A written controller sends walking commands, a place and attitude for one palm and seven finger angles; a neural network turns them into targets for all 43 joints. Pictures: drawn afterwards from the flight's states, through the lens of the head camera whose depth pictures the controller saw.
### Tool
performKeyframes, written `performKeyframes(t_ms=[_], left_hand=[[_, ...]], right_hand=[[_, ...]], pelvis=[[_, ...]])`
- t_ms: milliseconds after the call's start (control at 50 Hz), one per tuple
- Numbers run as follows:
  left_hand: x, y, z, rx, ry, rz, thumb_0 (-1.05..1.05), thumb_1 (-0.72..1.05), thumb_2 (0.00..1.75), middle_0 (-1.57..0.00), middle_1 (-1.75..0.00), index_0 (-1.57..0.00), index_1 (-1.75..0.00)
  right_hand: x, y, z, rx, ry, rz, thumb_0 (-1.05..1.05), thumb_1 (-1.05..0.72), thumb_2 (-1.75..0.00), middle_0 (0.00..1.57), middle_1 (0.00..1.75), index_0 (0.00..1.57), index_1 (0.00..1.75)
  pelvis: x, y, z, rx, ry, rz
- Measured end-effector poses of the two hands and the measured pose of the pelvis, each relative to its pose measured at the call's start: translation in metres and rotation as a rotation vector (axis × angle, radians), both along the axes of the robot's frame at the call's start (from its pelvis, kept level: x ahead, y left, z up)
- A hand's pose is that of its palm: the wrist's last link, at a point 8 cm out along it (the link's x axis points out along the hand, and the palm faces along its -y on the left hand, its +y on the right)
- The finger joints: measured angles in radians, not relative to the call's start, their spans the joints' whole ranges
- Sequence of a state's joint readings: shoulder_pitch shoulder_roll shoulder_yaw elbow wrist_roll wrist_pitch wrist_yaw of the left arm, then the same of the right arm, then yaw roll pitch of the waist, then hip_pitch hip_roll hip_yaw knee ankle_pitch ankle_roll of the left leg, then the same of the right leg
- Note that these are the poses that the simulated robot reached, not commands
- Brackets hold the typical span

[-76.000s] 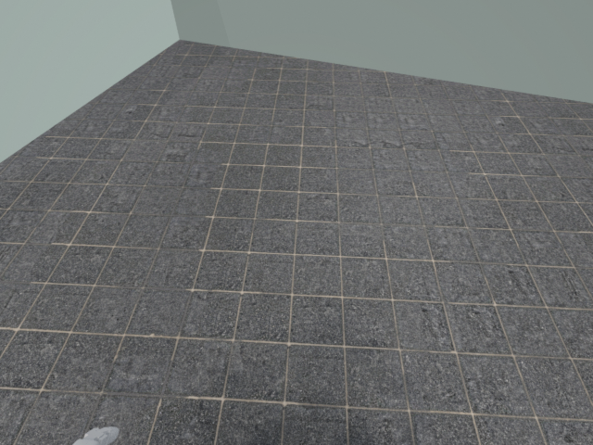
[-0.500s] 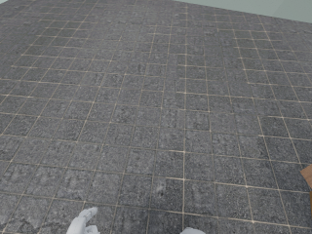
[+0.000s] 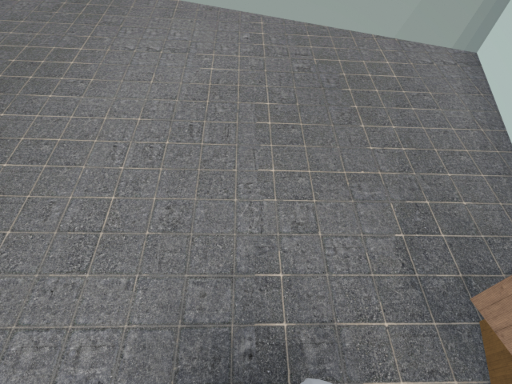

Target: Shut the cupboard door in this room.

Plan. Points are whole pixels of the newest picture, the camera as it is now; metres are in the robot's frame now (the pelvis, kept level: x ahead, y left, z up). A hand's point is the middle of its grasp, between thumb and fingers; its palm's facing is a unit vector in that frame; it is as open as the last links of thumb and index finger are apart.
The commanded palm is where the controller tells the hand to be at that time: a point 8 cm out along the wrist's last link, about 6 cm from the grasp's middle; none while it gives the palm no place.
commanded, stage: turn to face it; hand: left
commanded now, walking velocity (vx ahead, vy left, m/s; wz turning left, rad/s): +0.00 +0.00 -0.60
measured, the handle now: out of the picture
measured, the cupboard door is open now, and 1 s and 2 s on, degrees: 34 34 34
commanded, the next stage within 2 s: take the last steps up to it in 1.86 s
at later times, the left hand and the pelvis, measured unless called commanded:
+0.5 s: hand (170, 356) +0.18 +0.17 -0.18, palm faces -0.24 -0.95 -0.22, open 7.4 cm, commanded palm none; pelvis +0.04 +0.00 -0.01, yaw -17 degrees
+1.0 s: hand (221, 317) +0.26 +0.09 -0.16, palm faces -0.55 -0.79 -0.27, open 7.4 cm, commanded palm none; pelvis +0.05 -0.02 -0.01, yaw -35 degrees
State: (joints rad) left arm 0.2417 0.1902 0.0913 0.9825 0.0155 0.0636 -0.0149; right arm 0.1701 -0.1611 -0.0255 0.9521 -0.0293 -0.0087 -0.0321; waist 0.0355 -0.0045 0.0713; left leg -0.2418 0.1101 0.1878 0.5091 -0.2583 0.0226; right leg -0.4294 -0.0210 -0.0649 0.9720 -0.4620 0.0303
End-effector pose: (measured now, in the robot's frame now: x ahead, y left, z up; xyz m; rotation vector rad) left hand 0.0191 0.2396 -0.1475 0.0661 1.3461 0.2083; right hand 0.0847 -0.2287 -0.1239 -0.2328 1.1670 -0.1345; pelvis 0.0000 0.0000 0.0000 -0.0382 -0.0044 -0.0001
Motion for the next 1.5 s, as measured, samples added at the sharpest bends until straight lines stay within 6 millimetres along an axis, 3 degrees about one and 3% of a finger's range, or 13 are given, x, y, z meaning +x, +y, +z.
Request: performKeyframes(t_ms=[160, 220, 300, 400, 520, 640, 780, 900, 960, 1080, 1240, 1360, 1500], left_hand=[[0.100, -0.007, 0.015, 0.091, -0.154, -0.185, 0.01, 0.91, 0.90, -0.20, -0.30, -0.20, -0.29], [0.123, -0.014, 0.016, 0.123, -0.196, -0.236, 0.01, 0.91, 0.90, -0.20, -0.30, -0.20, -0.29], [0.135, -0.021, 0.021, 0.127, -0.175, -0.286, 0.00, 0.91, 0.90, -0.20, -0.30, -0.20, -0.30], [0.148, -0.025, 0.016, 0.092, -0.138, -0.345, 0.01, 0.91, 0.90, -0.20, -0.30, -0.20, -0.30], [0.173, -0.017, -0.006, 0.036, -0.113, -0.395, 0.01, 0.91, 0.90, -0.20, -0.30, -0.20, -0.30], [0.206, -0.024, 0.004, 0.008, -0.121, -0.474, 0.01, 0.91, 0.90, -0.20, -0.30, -0.20, -0.30], [0.243, -0.058, 0.016, 0.019, -0.155, -0.604, 0.01, 0.91, 0.90, -0.20, -0.30, -0.20, -0.29], [0.263, -0.099, 0.016, 0.059, -0.226, -0.712, 0.01, 0.91, 0.90, -0.20, -0.30, -0.20, -0.30], [0.259, -0.107, 0.021, 0.069, -0.205, -0.736, 0.01, 0.91, 0.90, -0.20, -0.30, -0.20, -0.30], [0.257, -0.112, 0.017, 0.054, -0.136, -0.786, 0.01, 0.91, 0.90, -0.20, -0.30, -0.20, -0.30], [0.291, -0.111, -0.008, 0.019, -0.094, -0.832, 0.01, 0.91, 0.90, -0.20, -0.30, -0.20, -0.30], [0.319, -0.134, 0.006, 0.004, -0.113, -0.906, 0.01, 0.91, 0.90, -0.20, -0.30, -0.20, -0.30], [0.338, -0.190, 0.018, 0.005, -0.182, -1.040, 0.01, 0.91, 0.90, -0.20, -0.30, -0.20, -0.29]], right_hand=[[-0.024, -0.035, -0.025, 0.038, 0.033, -0.156, 0.00, -0.91, -0.90, 0.20, 0.30, 0.20, 0.30], [-0.035, -0.052, -0.037, 0.032, 0.069, -0.205, 0.00, -0.91, -0.90, 0.20, 0.30, 0.20, 0.30], [-0.038, -0.063, -0.028, 0.008, 0.073, -0.250, 0.01, -0.91, -0.90, 0.20, 0.30, 0.20, 0.30], [-0.034, -0.062, -0.012, -0.016, 0.035, -0.289, 0.01, -0.91, -0.90, 0.20, 0.30, 0.20, 0.30], [-0.035, -0.044, -0.003, -0.063, -0.011, -0.337, 0.01, -0.91, -0.90, 0.20, 0.30, 0.20, 0.30], [-0.063, -0.021, 0.008, -0.051, 0.045, -0.395, 0.01, -0.91, -0.90, 0.20, 0.30, 0.20, 0.30], [-0.105, -0.016, -0.003, 0.000, 0.094, -0.525, 0.01, -0.90, -0.90, 0.20, 0.30, 0.20, 0.30], [-0.142, -0.034, -0.033, 0.035, 0.135, -0.639, 0.01, -0.90, -0.90, 0.20, 0.30, 0.20, 0.30], [-0.144, -0.043, -0.029, 0.024, 0.134, -0.675, 0.01, -0.91, -0.90, 0.20, 0.30, 0.20, 0.30], [-0.125, -0.053, -0.012, -0.005, 0.052, -0.712, 0.01, -0.91, -0.90, 0.20, 0.30, 0.20, 0.30], [-0.102, -0.038, -0.001, -0.066, -0.011, -0.752, 0.01, -0.91, -0.90, 0.20, 0.30, 0.20, 0.30], [-0.119, -0.013, 0.007, -0.036, 0.033, -0.816, 0.00, -0.91, -0.90, 0.20, 0.30, 0.20, 0.30], [-0.165, 0.002, -0.011, 0.029, 0.083, -0.951, 0.01, -0.90, -0.90, 0.21, 0.30, 0.20, 0.30]], pelvis=[[0.016, -0.019, -0.013, 0.023, -0.003, -0.103], [0.019, -0.024, -0.020, 0.026, 0.001, -0.136], [0.024, -0.023, -0.013, 0.033, 0.007, -0.180], [0.033, -0.016, -0.007, 0.043, 0.020, -0.236], [0.046, 0.003, -0.015, 0.030, 0.026, -0.312], [0.052, 0.007, -0.002, 0.009, 0.018, -0.389], [0.053, -0.003, -0.002, 0.007, 0.022, -0.486], [0.050, -0.022, -0.019, 0.023, 0.016, -0.555], [0.052, -0.023, -0.014, 0.029, 0.012, -0.588], [0.062, -0.024, -0.006, 0.046, 0.020, -0.651], [0.088, -0.016, -0.015, 0.040, 0.025, -0.758], [0.093, -0.019, -0.002, 0.015, 0.022, -0.828], [0.087, -0.033, -0.006, 0.014, 0.016, -0.915]])
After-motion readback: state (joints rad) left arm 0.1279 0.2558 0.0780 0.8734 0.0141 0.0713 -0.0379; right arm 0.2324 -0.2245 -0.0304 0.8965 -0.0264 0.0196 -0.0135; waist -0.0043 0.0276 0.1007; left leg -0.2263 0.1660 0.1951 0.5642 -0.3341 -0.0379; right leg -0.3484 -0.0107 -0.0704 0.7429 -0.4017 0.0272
